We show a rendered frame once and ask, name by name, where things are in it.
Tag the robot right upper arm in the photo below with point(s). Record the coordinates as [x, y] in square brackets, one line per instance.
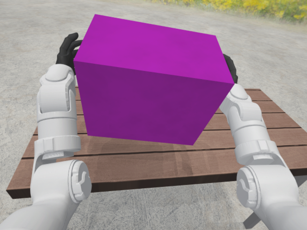
[271, 192]

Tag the table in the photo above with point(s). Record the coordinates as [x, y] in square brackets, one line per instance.
[123, 164]

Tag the right robot hand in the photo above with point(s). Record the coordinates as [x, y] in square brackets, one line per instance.
[231, 67]

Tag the robot left upper arm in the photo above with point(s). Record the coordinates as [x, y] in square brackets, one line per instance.
[57, 190]

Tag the right robot forearm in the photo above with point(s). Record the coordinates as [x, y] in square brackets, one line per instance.
[252, 141]

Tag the carton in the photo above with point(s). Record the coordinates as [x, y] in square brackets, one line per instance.
[148, 82]

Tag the left robot forearm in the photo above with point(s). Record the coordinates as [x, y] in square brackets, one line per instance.
[56, 117]

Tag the left robot hand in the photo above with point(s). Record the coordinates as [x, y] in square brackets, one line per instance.
[67, 53]

